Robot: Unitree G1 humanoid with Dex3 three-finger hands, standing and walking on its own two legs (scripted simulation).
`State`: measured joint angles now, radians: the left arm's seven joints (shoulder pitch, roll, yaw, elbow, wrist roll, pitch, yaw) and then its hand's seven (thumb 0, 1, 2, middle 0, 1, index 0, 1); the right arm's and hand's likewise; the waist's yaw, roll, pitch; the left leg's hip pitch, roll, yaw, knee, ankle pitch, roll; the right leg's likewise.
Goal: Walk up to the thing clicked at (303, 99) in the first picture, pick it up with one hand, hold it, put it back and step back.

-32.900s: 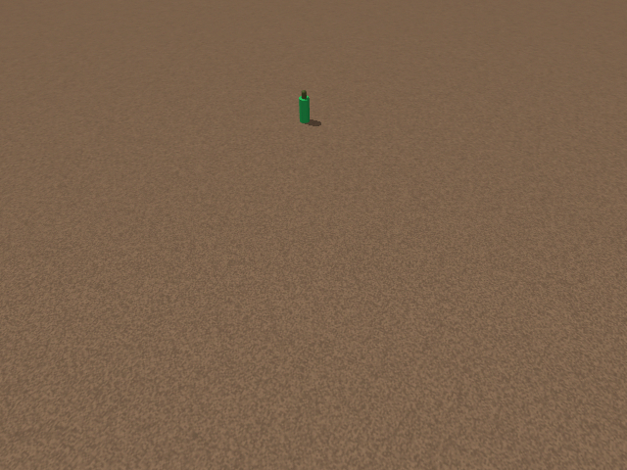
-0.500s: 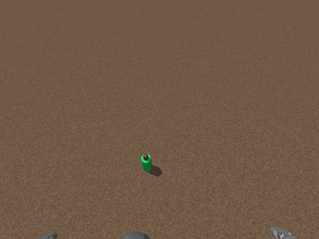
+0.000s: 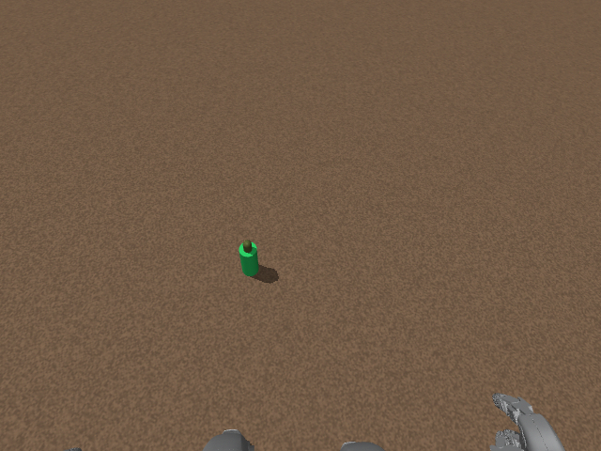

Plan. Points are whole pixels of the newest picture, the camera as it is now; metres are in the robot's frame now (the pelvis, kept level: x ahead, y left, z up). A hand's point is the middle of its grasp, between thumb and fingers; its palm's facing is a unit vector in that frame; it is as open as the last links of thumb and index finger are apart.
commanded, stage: step back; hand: left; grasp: from the side
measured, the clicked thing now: (248, 256) +0.74 +0.15 -0.66
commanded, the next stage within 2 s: stand in 1.98 s
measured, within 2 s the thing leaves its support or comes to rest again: neither
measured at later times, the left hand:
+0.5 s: hand out of the picture -0.03 +0.23 -0.15, palm faces +0.08 -0.93 -0.36, open 7.4 cm
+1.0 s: hand out of the picture -0.27 +0.18 -0.12, palm faces +0.07 -0.88 -0.46, open 7.4 cm
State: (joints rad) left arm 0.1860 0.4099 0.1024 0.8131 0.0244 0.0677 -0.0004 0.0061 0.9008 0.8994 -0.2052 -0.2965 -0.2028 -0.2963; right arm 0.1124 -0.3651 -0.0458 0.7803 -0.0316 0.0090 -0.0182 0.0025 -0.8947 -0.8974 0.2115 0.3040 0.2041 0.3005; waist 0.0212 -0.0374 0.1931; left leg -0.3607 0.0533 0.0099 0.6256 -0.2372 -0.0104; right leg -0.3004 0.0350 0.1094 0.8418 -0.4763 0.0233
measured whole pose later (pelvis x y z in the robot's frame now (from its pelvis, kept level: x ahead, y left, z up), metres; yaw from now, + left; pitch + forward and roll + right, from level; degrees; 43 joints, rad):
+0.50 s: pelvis -0.16 -0.04 +0.00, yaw +6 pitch -3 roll +0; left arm 0.09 0.38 0.07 0.76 0.02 0.09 0.02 0.00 0.90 0.90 -0.21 -0.30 -0.20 -0.30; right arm 0.21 -0.35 -0.03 0.86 -0.04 0.02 -0.01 0.00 -0.90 -0.90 0.21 0.30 0.20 0.30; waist -0.02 -0.05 0.20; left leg -0.27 -0.03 -0.03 0.67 -0.35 0.02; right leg -0.49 0.06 0.07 0.98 -0.50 -0.02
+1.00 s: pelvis -0.31 -0.10 +0.00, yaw +5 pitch -1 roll +1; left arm 0.22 0.36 0.07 0.88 0.05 0.01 0.01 0.01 0.89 0.90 -0.21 -0.30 -0.21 -0.30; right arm 0.20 -0.42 -0.06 0.88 -0.02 0.06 -0.01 0.00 -0.90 -0.90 0.21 0.30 0.20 0.30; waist 0.03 0.06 0.10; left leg -0.42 -0.07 -0.14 1.06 -0.45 -0.02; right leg -0.33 -0.03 0.00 0.65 -0.30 -0.01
